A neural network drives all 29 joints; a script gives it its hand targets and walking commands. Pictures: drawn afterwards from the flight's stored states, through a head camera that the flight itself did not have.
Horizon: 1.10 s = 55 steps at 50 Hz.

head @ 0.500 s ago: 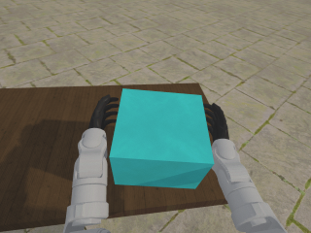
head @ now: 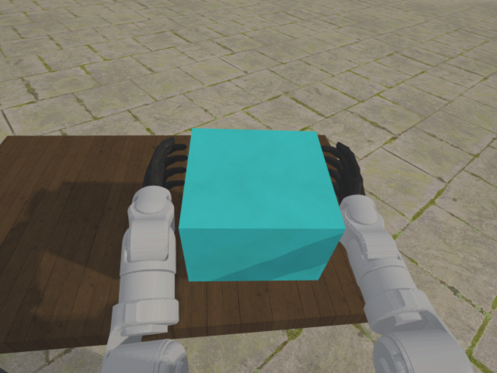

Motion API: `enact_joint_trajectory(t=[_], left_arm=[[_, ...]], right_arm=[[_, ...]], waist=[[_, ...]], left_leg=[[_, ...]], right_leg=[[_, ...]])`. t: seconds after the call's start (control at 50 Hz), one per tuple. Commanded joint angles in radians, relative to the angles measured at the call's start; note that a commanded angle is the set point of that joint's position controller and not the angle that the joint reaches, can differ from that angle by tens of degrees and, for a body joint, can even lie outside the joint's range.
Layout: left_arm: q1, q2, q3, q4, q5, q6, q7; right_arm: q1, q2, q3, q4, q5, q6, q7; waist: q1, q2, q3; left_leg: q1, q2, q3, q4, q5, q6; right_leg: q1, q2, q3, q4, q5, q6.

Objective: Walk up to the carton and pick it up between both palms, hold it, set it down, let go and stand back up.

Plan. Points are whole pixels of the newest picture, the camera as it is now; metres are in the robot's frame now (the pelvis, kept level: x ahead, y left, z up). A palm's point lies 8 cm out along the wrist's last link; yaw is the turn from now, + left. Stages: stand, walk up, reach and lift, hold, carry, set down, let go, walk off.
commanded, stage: reach and lift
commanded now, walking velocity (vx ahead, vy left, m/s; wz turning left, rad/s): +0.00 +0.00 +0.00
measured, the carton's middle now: (254, 203) +0.37 +0.01 +0.11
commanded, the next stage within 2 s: hold in 0.60 s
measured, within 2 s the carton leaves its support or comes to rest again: neither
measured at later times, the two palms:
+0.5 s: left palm (167, 184) +0.36 +0.15 +0.15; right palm (362, 189) +0.36 -0.16 +0.15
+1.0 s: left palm (157, 179) +0.36 +0.16 +0.16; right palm (355, 184) +0.36 -0.14 +0.16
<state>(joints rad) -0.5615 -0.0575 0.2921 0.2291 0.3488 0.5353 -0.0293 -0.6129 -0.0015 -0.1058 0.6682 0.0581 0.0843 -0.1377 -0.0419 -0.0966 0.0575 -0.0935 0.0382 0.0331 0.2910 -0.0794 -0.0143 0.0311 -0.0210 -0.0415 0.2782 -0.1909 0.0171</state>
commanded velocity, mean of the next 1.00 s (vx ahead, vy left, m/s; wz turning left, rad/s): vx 0.00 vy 0.00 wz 0.00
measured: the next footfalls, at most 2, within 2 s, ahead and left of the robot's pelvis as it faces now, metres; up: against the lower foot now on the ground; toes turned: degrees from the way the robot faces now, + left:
none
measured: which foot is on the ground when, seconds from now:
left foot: down 0.00-1.00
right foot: down 0.00-1.00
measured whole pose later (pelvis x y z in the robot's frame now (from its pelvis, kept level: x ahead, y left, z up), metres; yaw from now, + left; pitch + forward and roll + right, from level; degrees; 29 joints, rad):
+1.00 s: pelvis +0.00 +0.00 +0.00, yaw +0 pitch -9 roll +0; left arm -0.56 -0.05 0.29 0.13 0.36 0.65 -0.06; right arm -0.62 -0.03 -0.04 0.59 0.14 0.18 -0.16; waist -0.06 -0.09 0.06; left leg -0.05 0.04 0.03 0.30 -0.09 -0.02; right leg 0.08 -0.02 -0.05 0.28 -0.20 0.01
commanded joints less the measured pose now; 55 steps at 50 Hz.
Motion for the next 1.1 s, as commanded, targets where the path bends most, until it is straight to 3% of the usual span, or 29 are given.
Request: enact_joint_trajectory(t=[0.0, 0.06, 0.12, 0.22, 0.26, 0.28, 0.3, 0.38, 0.4, 0.44, 0.46, 0.52, 0.56, 0.62, 0.64, 0.76, 0.86, 0.92, 1.02, 1.08], left_arm=[[-0.451, -0.474, -0.434, -0.120, -0.106, -0.004, -0.155], [-0.435, -0.482, -0.464, -0.151, -0.119, 0.009, -0.155], [-0.462, -0.472, -0.504, -0.217, -0.145, 0.007, -0.147], [-0.448, -0.469, -0.505, -0.208, -0.142, 0.021, -0.138], [-0.436, -0.454, -0.479, -0.189, -0.130, 0.027, -0.138], [-0.451, -0.456, -0.476, -0.198, -0.132, 0.026, -0.142], [-0.440, -0.457, -0.468, -0.190, -0.127, 0.030, -0.144], [-0.437, -0.443, -0.446, -0.215, -0.119, 0.037, -0.160], [-0.439, -0.433, -0.435, -0.226, -0.114, 0.038, -0.165], [-0.429, -0.417, -0.422, -0.236, -0.100, 0.046, -0.176], [-0.426, -0.412, -0.409, -0.209, -0.092, 0.053, -0.183], [-0.458, -0.404, -0.387, -0.197, -0.078, 0.060, -0.196], [-0.471, -0.426, -0.426, -0.240, -0.110, 0.053, -0.195], [-0.518, -0.447, -0.450, -0.217, -0.120, 0.045, -0.181], [-0.516, -0.433, -0.441, -0.210, -0.115, 0.046, -0.179], [-0.556, -0.452, -0.433, -0.137, -0.116, 0.052, -0.167], [-0.533, -0.473, -0.438, -0.138, -0.118, 0.075, -0.157], [-0.527, -0.462, -0.441, -0.165, -0.125, 0.078, -0.159], [-0.505, -0.483, -0.485, -0.233, -0.144, 0.087, -0.150], [-0.498, -0.466, -0.483, -0.283, -0.135, 0.096, -0.150]], right_arm=[[-0.602, 0.433, 0.353, -0.287, 0.068, -0.051, 0.075], [-0.609, 0.423, 0.377, -0.331, 0.097, -0.045, 0.068], [-0.620, 0.434, 0.418, -0.400, 0.119, -0.036, 0.059], [-0.630, 0.436, 0.438, -0.437, 0.123, -0.009, 0.054], [-0.645, 0.443, 0.444, -0.446, 0.127, 0.001, 0.054], [-0.649, 0.450, 0.438, -0.449, 0.121, 0.002, 0.052], [-0.640, 0.448, 0.436, -0.445, 0.119, 0.008, 0.050], [-0.644, 0.467, 0.478, -0.485, 0.140, 0.018, 0.035], [-0.610, 0.472, 0.474, -0.450, 0.132, 0.030, 0.031], [-0.616, 0.478, 0.483, -0.473, 0.141, 0.028, 0.027], [-0.593, 0.475, 0.475, -0.437, 0.130, 0.039, 0.024], [-0.610, 0.475, 0.452, -0.426, 0.120, 0.042, 0.026], [-0.643, 0.482, 0.466, -0.477, 0.127, 0.030, 0.025], [-0.667, 0.485, 0.440, -0.470, 0.116, 0.027, 0.031], [-0.669, 0.486, 0.435, -0.453, 0.108, 0.028, 0.033], [-0.716, 0.475, 0.377, -0.366, 0.084, 0.029, 0.058], [-0.721, 0.465, 0.376, -0.351, 0.106, 0.035, 0.068], [-0.707, 0.462, 0.391, -0.359, 0.119, 0.041, 0.065], [-0.706, 0.458, 0.429, -0.421, 0.155, 0.048, 0.055], [-0.667, 0.456, 0.445, -0.429, 0.172, 0.069, 0.047]], waist=[[-0.044, 0.116, -0.344], [-0.041, 0.137, -0.328], [-0.050, 0.123, -0.364], [-0.035, 0.113, -0.321], [-0.012, 0.092, -0.323], [-0.024, 0.086, -0.332], [-0.015, 0.084, -0.321], [-0.010, 0.066, -0.372], [-0.022, 0.057, -0.339], [-0.007, 0.061, -0.344], [-0.024, 0.056, -0.298], [-0.020, 0.059, -0.265], [-0.022, 0.072, -0.331], [-0.040, 0.101, -0.340], [-0.027, 0.088, -0.329], [-0.021, 0.080, -0.305], [-0.028, 0.100, -0.323], [-0.030, 0.092, -0.338], [-0.040, 0.126, -0.386], [-0.034, 0.133, -0.366]], left_leg=[[0.333, -0.046, 0.041, 0.039, 0.204, 0.006], [0.337, -0.039, 0.034, 0.051, 0.266, -0.009], [0.361, -0.037, 0.019, 0.070, 0.322, -0.018], [0.337, -0.039, 0.019, 0.046, 0.233, -0.007], [0.321, -0.043, 0.028, 0.037, 0.205, 0.004], [0.314, -0.047, 0.030, 0.035, 0.184, 0.009], [0.309, -0.050, 0.031, 0.030, 0.190, 0.010], [0.315, -0.059, 0.034, 0.039, 0.219, 0.019], [0.310, -0.061, 0.036, 0.031, 0.205, 0.019], [0.301, -0.064, 0.042, 0.030, 0.204, 0.024], [0.285, -0.066, 0.041, 0.019, 0.172, 0.025], [0.279, -0.066, 0.048, 0.000, 0.104, 0.033], [0.287, -0.066, 0.046, 0.008, 0.133, 0.027], [0.308, -0.066, 0.044, 0.016, 0.135, 0.017], [0.299, -0.062, 0.043, 0.009, 0.113, 0.025], [0.255, -0.051, 0.043, -0.021, -0.011, 0.039], [0.286, -0.050, 0.041, 0.003, 0.063, 0.027], [0.295, -0.053, 0.040, 0.012, 0.115, 0.024], [0.348, -0.048, 0.027, 0.050, 0.251, 0.002], [0.344, -0.051, 0.026, 0.057, 0.267, -0.003]], right_leg=[[-0.060, 0.066, -0.076, -0.052, 0.206, 0.017], [-0.053, 0.074, -0.080, -0.055, 0.214, 0.012], [-0.055, 0.083, -0.082, -0.044, 0.254, 0.016], [-0.054, 0.077, -0.077, -0.056, 0.210, 0.017], [-0.045, 0.070, -0.071, -0.057, 0.224, 0.022], [-0.042, 0.065, -0.070, -0.052, 0.234, 0.024], [-0.036, 0.067, -0.068, -0.051, 0.234, 0.026], [0.018, 0.061, -0.058, -0.035, 0.376, 0.040], [0.022, 0.055, -0.060, -0.035, 0.386, 0.045], [0.041, 0.052, -0.049, -0.030, 0.426, 0.046], [0.038, 0.045, -0.048, -0.034, 0.408, 0.049], [0.001, 0.040, -0.049, -0.046, 0.337, 0.053], [0.007, 0.044, -0.053, -0.040, 0.347, 0.044], [-0.035, 0.050, -0.070, -0.047, 0.272, 0.042], [-0.039, 0.053, -0.069, -0.052, 0.237, 0.041], [-0.109, 0.052, -0.074, -0.076, 0.029, 0.024], [-0.094, 0.064, -0.076, -0.072, 0.053, 0.018], [-0.074, 0.069, -0.072, -0.064, 0.110, 0.023], [-0.048, 0.080, -0.079, -0.048, 0.214, 0.021], [-0.027, 0.080, -0.072, -0.043, 0.232, 0.023]])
